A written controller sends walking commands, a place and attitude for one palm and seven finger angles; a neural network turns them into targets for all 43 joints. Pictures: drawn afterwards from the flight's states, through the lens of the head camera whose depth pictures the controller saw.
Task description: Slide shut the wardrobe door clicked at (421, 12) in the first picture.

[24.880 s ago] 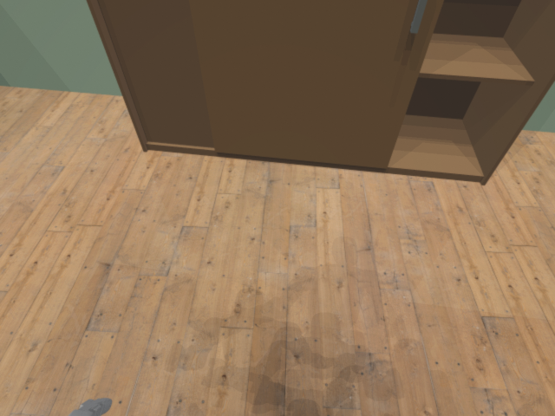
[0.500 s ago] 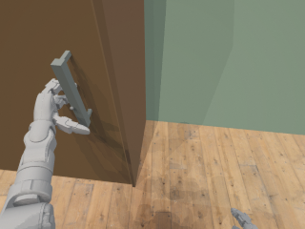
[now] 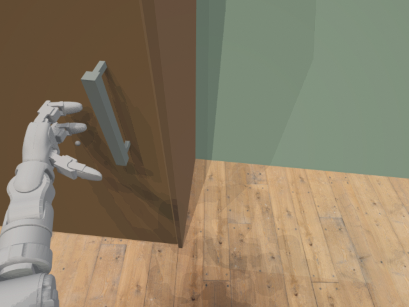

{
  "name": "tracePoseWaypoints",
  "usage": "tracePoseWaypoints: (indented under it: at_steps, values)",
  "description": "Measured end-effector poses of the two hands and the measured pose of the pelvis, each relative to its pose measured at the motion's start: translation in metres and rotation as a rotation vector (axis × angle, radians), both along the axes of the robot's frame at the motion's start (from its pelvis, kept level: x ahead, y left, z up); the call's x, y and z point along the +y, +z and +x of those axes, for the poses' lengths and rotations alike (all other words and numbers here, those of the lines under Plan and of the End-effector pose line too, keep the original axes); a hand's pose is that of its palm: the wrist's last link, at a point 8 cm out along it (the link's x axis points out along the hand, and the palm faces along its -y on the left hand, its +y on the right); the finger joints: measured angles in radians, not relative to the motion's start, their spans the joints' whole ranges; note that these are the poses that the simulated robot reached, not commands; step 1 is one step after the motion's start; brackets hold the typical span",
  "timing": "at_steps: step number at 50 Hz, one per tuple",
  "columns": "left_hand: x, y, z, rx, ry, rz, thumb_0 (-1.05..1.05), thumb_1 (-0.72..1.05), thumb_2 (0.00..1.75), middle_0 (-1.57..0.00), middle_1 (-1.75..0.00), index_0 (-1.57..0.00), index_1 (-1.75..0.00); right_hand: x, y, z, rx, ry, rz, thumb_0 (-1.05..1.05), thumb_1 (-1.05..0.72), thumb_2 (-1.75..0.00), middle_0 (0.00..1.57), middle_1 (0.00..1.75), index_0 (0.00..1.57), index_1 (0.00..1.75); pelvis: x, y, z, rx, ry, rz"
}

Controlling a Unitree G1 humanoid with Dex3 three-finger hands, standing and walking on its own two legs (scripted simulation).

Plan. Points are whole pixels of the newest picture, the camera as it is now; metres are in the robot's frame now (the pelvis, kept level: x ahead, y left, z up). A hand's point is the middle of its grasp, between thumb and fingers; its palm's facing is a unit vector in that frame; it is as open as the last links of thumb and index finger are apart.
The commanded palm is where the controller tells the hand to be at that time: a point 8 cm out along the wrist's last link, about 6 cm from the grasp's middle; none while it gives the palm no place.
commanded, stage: slip the hand off the handle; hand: left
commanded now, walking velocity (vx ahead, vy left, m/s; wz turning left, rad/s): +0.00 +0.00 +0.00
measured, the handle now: (113, 119) +0.45 +0.21 +0.12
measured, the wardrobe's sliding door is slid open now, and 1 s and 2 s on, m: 0.00 0.00 0.00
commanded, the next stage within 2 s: draw the hand back to the body in 0.54 s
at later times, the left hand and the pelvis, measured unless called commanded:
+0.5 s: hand (51, 189) +0.29 +0.28 +0.10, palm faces +0.26 -0.95 -0.17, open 14.7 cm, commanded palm +0.25 +0.32 +0.12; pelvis -0.01 -0.02 +0.00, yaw +2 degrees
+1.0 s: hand (35, 204) +0.25 +0.27 +0.13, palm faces +0.01 -1.00 -0.04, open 14.7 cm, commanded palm +0.21 +0.31 +0.14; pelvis +0.00 -0.02 +0.00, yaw +1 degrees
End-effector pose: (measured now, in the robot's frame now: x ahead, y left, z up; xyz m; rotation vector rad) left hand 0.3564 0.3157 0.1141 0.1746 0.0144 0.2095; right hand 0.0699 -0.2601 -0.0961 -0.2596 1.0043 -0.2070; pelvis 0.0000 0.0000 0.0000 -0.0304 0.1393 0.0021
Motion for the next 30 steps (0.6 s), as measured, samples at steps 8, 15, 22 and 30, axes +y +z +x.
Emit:
tracePoseWaypoints:
  at_steps: [8,15,22,30]
  values:
    - [0.002,-0.007,-0.035,0.0,0.033,0.0,-0.02,-0.55,0.2,-0.26,-1.15,-0.25,-1.15,0.006,0.004,0.021,-0.079,0.03,0.018,0.01,-0.9,-0.89,0.21,0.3,0.21,0.3,-0.002,0.0,-0.001,-0.017,-0.005,0.001]
    - [0.01,-0.003,-0.071,-0.003,0.064,0.001,-0.02,-0.55,0.2,-0.26,-1.15,-0.25,-1.15,0.011,0.011,0.057,-0.182,0.097,0.027,0.01,-0.9,-0.89,0.21,0.3,0.21,0.3,-0.007,0.0,-0.003,-0.038,0.015,0.001]
    - [0.009,-0.001,-0.095,0.007,0.063,-0.003,-0.02,-0.55,0.2,-0.25,-1.15,-0.25,-1.15,0.015,0.021,0.089,-0.279,0.155,0.03,0.01,-0.9,-0.89,0.21,0.3,0.21,0.3,-0.013,0.0,-0.006,-0.051,0.034,0.003]
    - [0.008,-0.003,-0.119,0.02,0.07,0.0,-0.02,-0.55,0.2,-0.26,-1.15,-0.25,-1.15,0.014,0.027,0.103,-0.332,0.18,0.04,0.01,-0.9,-0.89,0.21,0.3,0.21,0.3,-0.02,0.0,-0.004,-0.057,0.037,0.005]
